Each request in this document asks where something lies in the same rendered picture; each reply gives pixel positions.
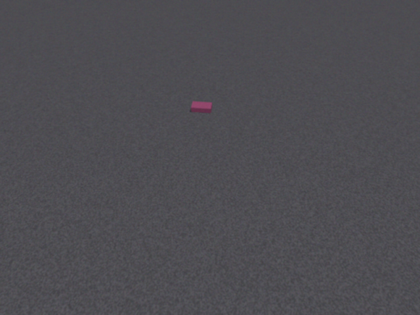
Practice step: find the small box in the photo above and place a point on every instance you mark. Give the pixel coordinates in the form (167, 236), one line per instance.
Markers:
(203, 107)

